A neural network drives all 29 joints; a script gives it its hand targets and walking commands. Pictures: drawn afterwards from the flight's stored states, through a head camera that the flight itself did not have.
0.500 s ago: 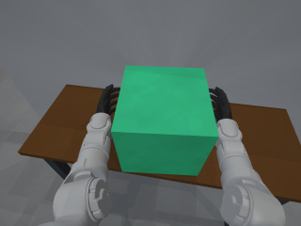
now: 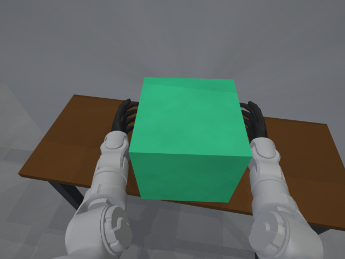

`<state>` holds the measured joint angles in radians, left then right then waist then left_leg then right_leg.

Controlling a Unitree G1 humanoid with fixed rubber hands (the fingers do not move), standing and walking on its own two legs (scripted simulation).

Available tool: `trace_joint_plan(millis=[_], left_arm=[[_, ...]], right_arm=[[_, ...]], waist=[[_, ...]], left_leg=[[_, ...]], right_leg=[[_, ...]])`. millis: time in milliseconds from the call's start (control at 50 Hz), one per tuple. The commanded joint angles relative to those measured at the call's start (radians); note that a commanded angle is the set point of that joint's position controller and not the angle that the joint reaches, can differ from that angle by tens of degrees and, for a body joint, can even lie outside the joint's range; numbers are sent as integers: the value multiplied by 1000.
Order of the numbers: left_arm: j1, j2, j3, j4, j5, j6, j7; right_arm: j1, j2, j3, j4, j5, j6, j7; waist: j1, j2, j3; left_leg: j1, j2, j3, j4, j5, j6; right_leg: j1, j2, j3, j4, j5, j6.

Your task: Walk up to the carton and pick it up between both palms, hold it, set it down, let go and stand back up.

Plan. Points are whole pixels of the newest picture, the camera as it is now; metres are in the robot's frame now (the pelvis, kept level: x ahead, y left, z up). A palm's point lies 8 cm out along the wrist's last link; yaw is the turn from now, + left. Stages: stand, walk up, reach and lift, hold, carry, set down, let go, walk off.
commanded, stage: set down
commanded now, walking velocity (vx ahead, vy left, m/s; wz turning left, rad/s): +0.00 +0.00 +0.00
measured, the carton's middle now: (186, 140) +0.43 +0.00 +0.02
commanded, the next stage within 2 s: none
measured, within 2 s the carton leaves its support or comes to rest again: rests again in 0.04 s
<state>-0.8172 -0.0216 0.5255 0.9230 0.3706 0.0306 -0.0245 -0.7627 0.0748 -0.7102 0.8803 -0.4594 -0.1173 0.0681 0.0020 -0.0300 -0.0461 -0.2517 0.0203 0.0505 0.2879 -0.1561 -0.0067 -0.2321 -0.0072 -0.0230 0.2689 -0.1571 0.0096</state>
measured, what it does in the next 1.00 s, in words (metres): stands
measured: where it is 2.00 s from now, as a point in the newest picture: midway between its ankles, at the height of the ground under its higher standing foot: outside the picture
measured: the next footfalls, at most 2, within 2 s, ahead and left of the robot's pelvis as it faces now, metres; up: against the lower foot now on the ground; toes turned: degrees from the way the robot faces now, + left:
none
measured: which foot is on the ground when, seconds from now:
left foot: down 0.00-1.00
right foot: down 0.00-1.00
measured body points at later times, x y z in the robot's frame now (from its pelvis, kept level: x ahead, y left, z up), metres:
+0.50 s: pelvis +0.00 +0.00 +0.00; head +0.06 +0.01 +0.45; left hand +0.44 +0.16 +0.07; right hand +0.42 -0.17 +0.08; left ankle -0.02 +0.12 -0.75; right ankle -0.02 -0.12 -0.75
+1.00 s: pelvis +0.00 +0.00 +0.00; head +0.06 +0.01 +0.45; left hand +0.44 +0.16 +0.07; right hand +0.43 -0.18 +0.07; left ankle -0.02 +0.12 -0.75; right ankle -0.02 -0.12 -0.75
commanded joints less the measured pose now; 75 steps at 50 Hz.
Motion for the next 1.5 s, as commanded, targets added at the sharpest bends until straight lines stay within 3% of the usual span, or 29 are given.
trace_joint_plan(millis=[0, 100, 220, 460, 580, 760, 860, 920, 1000, 1060, 1080, 1160, 1260, 1340, 1400, 1480], left_arm=[[-558, -413, -210, -69, -9, -77, -48], [-502, -396, -208, -35, -9, -97, -62], [-475, -398, -193, -12, -1, -111, -79], [-449, -394, -152, -6, 37, -95, -83], [-429, -403, -142, -29, 56, -80, -76], [-409, -387, -126, -51, 69, -88, -76], [-400, -260, -97, -39, 58, -96, -53], [-379, 1, -79, -55, 10, -109, 19], [-451, 140, -231, 37, -171, -125, 110], [-532, 232, -287, 151, -286, -177, 128], [-560, 258, -303, 178, -318, -206, 131], [-650, 370, -386, 297, -445, -319, 135], [-695, 419, -479, 430, -534, -354, 122], [-710, 420, -564, 506, -612, -351, 98], [-748, 418, -637, 493, -683, -343, 85], [-822, 399, -729, 400, -773, -309, 79]], right_arm=[[-545, 414, 317, -37, -5, -96, 84], [-492, 440, 365, -20, 1, -103, 65], [-467, 457, 377, -14, -2, -112, 49], [-429, 433, 341, -28, -5, -82, 63], [-411, 417, 319, -36, -12, -74, 75], [-402, 396, 292, -38, -45, -74, 77], [-371, 281, 272, -27, -38, -65, 52], [-327, 3, 261, 12, 61, -76, -8], [-424, -128, 414, 121, 296, -74, -75], [-498, -195, 500, 165, 394, -80, -110], [-526, -220, 527, 173, 425, -87, -118], [-606, -326, 609, 184, 566, -117, -147], [-643, -459, 667, 341, 672, -144, -151], [-673, -544, 709, 465, 744, -150, -135], [-723, -586, 757, 475, 822, -145, -108], [-801, -596, 816, 383, 906, -113, -64]], waist=[[2, 29, -508], [3, 5, -464], [3, -5, -432], [8, 7, -391], [14, 27, -386], [26, 37, -368], [32, 22, -365], [42, 16, -385], [36, 29, -469], [22, 0, -604], [31, -2, -653], [39, 42, -865], [14, 84, -855], [-7, 91, -761], [-15, 96, -756], [-14, 94, -816]], left_leg=[[260, -6, 72, 69, 438, -32], [159, -15, 77, 56, 400, -7], [119, -16, 79, 49, 391, 0], [161, -10, 72, 15, 312, 2], [240, -1, 68, 30, 362, -6], [291, 3, 76, 75, 475, -12], [283, 0, 88, 82, 476, -8], [260, -5, 95, 89, 471, -4], [124, 5, 67, 125, 411, -7], [-40, -2, 59, 134, 291, -11], [-77, -5, 56, 139, 273, -17], [-93, -3, 39, 216, 349, -57], [59, 16, 11, 311, 500, -102], [82, 26, -8, 326, 506, -112], [66, 26, -17, 327, 466, -109], [44, 21, -20, 336, 400, -93]], right_leg=[[149, 23, -100, 54, 394, 57], [233, 7, -80, 97, 530, 71], [255, 4, -75, 109, 567, 72], [193, 9, -83, 57, 388, 61], [101, 20, -100, 25, 287, 49], [53, 30, -102, 34, 300, 52], [53, 29, -85, 44, 308, 61], [55, 33, -63, 52, 305, 64], [8, 51, -19, 62, 338, 33], [77, 31, 12, 119, 443, 36], [103, 28, 15, 143, 472, 36], [91, 23, 5, 206, 540, 28], [-144, 54, -38, 204, 475, 10], [-276, 68, -54, 192, 373, -4], [-325, 69, -61, 193, 320, -5], [-355, 69, -67, 206, 268, 0]])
